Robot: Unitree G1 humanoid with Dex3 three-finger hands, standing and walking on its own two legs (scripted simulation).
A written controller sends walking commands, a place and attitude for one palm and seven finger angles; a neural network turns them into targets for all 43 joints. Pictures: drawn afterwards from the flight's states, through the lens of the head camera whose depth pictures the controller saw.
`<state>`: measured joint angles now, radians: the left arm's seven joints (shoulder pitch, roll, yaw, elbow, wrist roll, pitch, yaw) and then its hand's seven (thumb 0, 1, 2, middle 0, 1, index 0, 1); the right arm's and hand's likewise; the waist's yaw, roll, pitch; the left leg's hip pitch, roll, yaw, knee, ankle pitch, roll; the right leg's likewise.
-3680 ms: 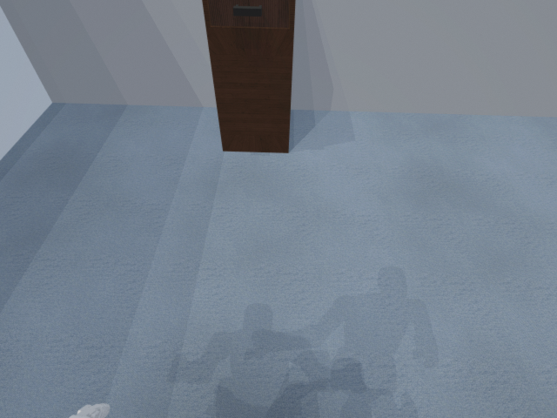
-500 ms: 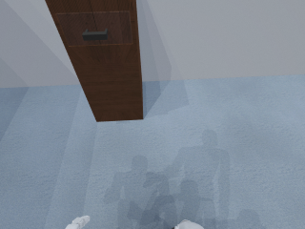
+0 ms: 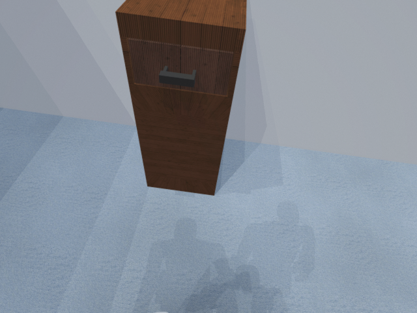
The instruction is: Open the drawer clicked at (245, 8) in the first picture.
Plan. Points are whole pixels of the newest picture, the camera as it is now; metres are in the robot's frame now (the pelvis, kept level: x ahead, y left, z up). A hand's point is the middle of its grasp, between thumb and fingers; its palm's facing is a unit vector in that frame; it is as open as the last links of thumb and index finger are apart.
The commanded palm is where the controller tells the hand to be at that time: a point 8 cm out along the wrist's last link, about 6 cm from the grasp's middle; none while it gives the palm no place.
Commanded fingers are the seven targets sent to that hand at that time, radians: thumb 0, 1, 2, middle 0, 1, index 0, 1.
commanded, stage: take the last steps up to it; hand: left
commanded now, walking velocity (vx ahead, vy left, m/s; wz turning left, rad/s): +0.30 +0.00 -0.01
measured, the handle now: (178, 74) +0.79 +0.18 +0.01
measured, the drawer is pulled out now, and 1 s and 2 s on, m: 0.00 0.00 0.00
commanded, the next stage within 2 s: come to a stop and stand still in 0.54 s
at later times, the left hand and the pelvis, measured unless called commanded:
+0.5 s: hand (163, 254) +0.27 +0.13 -0.16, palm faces -0.01 -0.98 -0.20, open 7.4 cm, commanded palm none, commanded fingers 0.00 0.90 0.90 -0.20 -0.30 -0.20 -0.30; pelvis +0.16 -0.05 +0.00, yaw +0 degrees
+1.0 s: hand (148, 274) +0.22 +0.15 -0.17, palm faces +0.07 -0.98 -0.18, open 7.4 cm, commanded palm none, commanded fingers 0.00 0.90 0.90 -0.20 -0.30 -0.20 -0.30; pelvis +0.23 -0.02 +0.01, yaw -1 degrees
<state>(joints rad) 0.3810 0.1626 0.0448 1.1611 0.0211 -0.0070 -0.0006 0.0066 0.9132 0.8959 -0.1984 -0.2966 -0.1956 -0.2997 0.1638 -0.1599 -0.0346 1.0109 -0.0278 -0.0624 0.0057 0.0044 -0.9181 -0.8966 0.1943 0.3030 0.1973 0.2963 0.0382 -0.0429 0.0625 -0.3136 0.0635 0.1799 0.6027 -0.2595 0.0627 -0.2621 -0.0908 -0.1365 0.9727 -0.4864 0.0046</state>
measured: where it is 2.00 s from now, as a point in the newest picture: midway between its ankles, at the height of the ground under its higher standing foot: outside the picture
